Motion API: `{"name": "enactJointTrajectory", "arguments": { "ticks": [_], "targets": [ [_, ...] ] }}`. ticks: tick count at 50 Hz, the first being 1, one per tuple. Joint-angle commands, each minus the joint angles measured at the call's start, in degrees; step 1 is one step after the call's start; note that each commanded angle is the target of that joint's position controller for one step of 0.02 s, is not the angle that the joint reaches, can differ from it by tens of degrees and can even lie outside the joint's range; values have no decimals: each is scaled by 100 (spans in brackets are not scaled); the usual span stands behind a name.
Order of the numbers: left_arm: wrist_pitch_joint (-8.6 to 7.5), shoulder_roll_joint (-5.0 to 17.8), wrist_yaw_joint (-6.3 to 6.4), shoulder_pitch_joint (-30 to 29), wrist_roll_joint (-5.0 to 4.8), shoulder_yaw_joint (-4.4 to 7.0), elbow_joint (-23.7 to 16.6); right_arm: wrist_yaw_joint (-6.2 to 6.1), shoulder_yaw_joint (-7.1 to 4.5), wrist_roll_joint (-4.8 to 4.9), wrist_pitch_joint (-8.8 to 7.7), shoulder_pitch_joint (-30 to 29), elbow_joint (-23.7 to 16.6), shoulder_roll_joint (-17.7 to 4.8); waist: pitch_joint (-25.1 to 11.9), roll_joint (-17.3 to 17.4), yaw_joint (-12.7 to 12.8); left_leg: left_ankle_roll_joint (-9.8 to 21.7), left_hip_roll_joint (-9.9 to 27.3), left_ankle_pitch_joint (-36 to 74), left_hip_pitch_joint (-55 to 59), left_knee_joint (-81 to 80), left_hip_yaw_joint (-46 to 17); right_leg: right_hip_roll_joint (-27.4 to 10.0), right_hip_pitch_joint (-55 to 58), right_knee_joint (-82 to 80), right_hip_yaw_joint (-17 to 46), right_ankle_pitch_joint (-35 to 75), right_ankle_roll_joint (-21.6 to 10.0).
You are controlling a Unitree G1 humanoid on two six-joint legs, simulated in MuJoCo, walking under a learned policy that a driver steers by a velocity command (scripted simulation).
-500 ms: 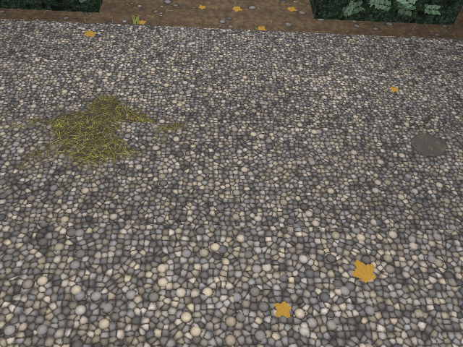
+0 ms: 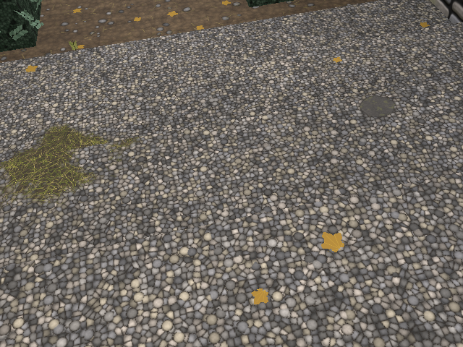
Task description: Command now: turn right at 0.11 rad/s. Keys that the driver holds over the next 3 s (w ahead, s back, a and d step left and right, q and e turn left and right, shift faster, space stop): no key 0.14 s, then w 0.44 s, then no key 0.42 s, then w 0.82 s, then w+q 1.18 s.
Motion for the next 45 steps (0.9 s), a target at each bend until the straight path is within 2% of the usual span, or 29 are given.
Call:
{"name": "enactJointTrajectory", "arguments": {
  "ticks": [1, 4, 5, 6, 7, 8, 11, 14, 16, 18, 20, 23, 24, 25, 26, 27, 28, 30, 33, 34, 35, 36, 37, 38, 40, 41, 42, 43, 45],
  "targets": [
    [-14, 916, 24, -24, 2, 256, -170, 66, -4, -1, -128, -272, -406, -303, -476, -1045, 204, 11, 22, -77, 242, -835, 56, -1432, 493, -545, 1213, 2040, -978],
    [-5, 718, 0, -140, -86, 184, 11, 116, 53, -70, -205, 110, -216, -245, -446, -821, -62, 204, 69, 1494, 1163, -2488, 57, -1278, 225, -481, 1246, 1702, -676],
    [-48, 664, -7, 4, -46, 168, 81, 104, 40, -143, -228, 191, -180, -425, -565, -567, 2, 299, 299, 2438, 1603, -2538, -223, -1073, 119, -436, 1177, 1265, -413],
    [-93, 744, -36, 202, 27, 209, 98, 88, -24, -110, -230, 89, -159, -772, -523, 48, 302, 444, 428, 2833, 1647, -2258, -255, -702, 26, -452, 918, 736, -208],
    [-93, 772, -31, 115, 59, 218, 135, 109, -30, -16, -238, -44, -94, -684, -447, 312, 247, 579, 298, 2123, 1274, -2259, -214, -496, 224, -536, 690, 465, -28],
    [-64, 836, 2, -85, 50, 230, 177, 119, 32, -15, -248, 19, -43, -429, -443, 114, 69, 593, 203, 1327, 1161, -2432, -183, -404, 342, -452, 565, -89, 52],
    [70, 834, 78, -106, -21, 287, 130, 50, 25, 22, -304, 86, 99, -432, 13, -21, 122, 738, 10, -974, 573, -2461, -118, -318, -80, -311, 530, -1976, -132],
    [-93, 745, 59, 90, -66, 304, 196, 37, 10, 36, -465, 248, 90, -431, 332, -83, 95, 946, 125, -1560, 323, -2395, -339, -378, -561, -95, 619, -2357, -281],
    [-261, 632, 14, 45, -89, 295, 182, 51, -22, 63, -558, 517, 143, -499, 293, 101, -15, 1175, 385, -1761, 645, -2563, -819, -292, -929, 328, 451, -2060, -238],
    [-452, 466, -60, -162, -132, 267, 82, 65, -99, 91, -597, 886, 227, -771, 316, 597, -155, 1610, 1099, -2029, 1246, -3192, -1993, -74, -1555, 1150, -55, -1241, -101],
    [-623, 529, -142, -189, -190, 279, -2, 85, -115, 139, -585, 780, 177, -864, 472, 762, -89, 1870, 1481, -1566, 1198, -3322, -2484, -220, -1605, 1063, -19, -1131, -219],
    [-721, 758, -210, 895, -209, 413, 394, 106, -53, 198, -550, 93, -43, -731, 122, 466, 521, 1303, 818, -366, 184, -2698, -1248, -238, 390, 131, 32, -591, -414],
    [-718, 1060, -188, 1694, -210, 537, 647, 106, 30, 190, -630, -272, -237, -480, -7, -72, 821, 936, 206, 701, -654, -1404, -428, -669, 1463, -272, 932, -855, -675],
    [-676, 1608, -195, 2328, -196, 700, 784, 136, 75, 122, -789, -377, -492, -309, -337, -1359, 1002, 609, -446, 1035, -1835, 438, 309, -1652, 2749, -846, 2745, -299, -1201],
    [-673, 1318, -201, 2314, -156, 578, 707, 128, 0, 133, -889, -311, -488, -511, -185, -1355, 906, 591, -404, -756, -2638, 1376, -133, -2156, 2830, -966, 3398, 344, -1513],
    [-688, 1002, -210, 2080, -138, 466, 649, 193, -46, 250, -921, -143, -471, -572, 45, -973, 634, 737, -111, -678, -2979, 1724, -367, -2168, 2690, -935, 3040, 366, -1490],
    [-675, 904, -206, 1932, -90, 429, 575, 259, -34, 261, -911, -167, -485, -499, 97, -781, 561, 825, 10, -413, -3136, 1768, -290, -2035, 2657, -984, 2644, 682, -1394],
    [-588, 795, -187, 1587, -170, 340, 518, 378, -61, 157, -844, -251, -520, -483, 301, -695, 369, 835, 302, 171, -2807, 1041, -132, -1820, 2086, -1065, 1758, 2094, -1047],
    [-412, 953, -64, 1260, -106, 347, 485, 559, 149, -39, -763, -86, -538, 185, -49, -832, 194, 552, -36, 1198, -1207, 277, 455, -1248, 877, -776, 565, 4106, -893],
    [-428, 1058, -40, 1324, 59, 383, 513, 615, 32, -91, -770, 541, -191, -20, -568, -722, 60, 544, -162, 2266, -345, 1075, 507, -1375, 513, -375, 410, 4506, -931],
    [-449, 1106, 4, 1167, 26, 375, 471, 599, -3, -72, -737, 808, -79, -83, -610, -733, -69, 556, -221, 2439, -102, 1161, 530, -1326, 175, -261, 260, 4613, -923],
    [-482, 1073, 31, 1300, -35, 356, 456, 568, -69, -24, -725, 314, -249, -228, -363, -800, 110, 599, -204, 2673, -650, 975, 458, -1216, 344, -256, 329, 3817, -900],
    [-521, 952, 159, 1874, -158, 338, 668, 569, -100, 36, -734, -690, -620, -295, 31, -1035, 516, 645, 104, 2479, -2286, 831, -68, -1646, 1545, -89, 925, 2902, -789],
    [-548, 843, 255, 2201, -234, 291, 776, 574, -101, 74, -769, -1330, -935, -296, 414, -901, 665, 646, 176, 2049, -3539, 497, -232, -1901, 2315, 50, 1234, 2554, -764],
    [-541, 944, 379, 2393, -188, 348, 821, 662, -97, 106, -875, -1728, -1102, -277, 591, -967, 771, 643, 340, 2100, -4314, -150, -383, -2039, 2802, 317, 1412, 2213, -659],
    [-519, 935, 474, 1935, -158, 335, 666, 796, -83, 107, -922, -1779, -1146, -332, 710, -629, 662, 580, 371, 3759, -3347, -1420, -279, -1540, 1733, 452, 829, 1413, -427],
    [-484, 915, 486, 1848, -121, 316, 616, 888, 45, -29, -937, -1623, -965, 46, 291, -445, 778, 507, -2, 5112, -1602, -1929, 80, -1075, 689, 571, 370, 643, -333],
    [-491, 974, 471, 1979, -124, 329, 708, 968, 77, -52, -928, -1436, -852, 166, 125, -307, 796, 492, -145, 6000, -427, -1753, 58, -1021, -153, 590, 334, -21, -291],
    [-498, 1001, 437, 1755, -202, 353, 636, 880, 77, 93, -776, -974, -710, 111, 274, -490, 539, 361, -52, 5624, -11, -1889, -253, -942, -383, 1036, 432, -420, -242]
  ]
}}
